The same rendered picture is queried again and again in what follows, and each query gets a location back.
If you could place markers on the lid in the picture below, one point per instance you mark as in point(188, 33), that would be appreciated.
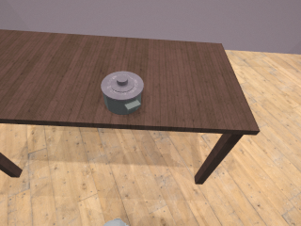
point(115, 92)

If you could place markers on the table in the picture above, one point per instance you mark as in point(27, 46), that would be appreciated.
point(55, 79)

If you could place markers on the knob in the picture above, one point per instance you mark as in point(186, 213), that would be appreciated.
point(122, 80)

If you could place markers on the pot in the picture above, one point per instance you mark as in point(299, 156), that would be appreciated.
point(122, 107)

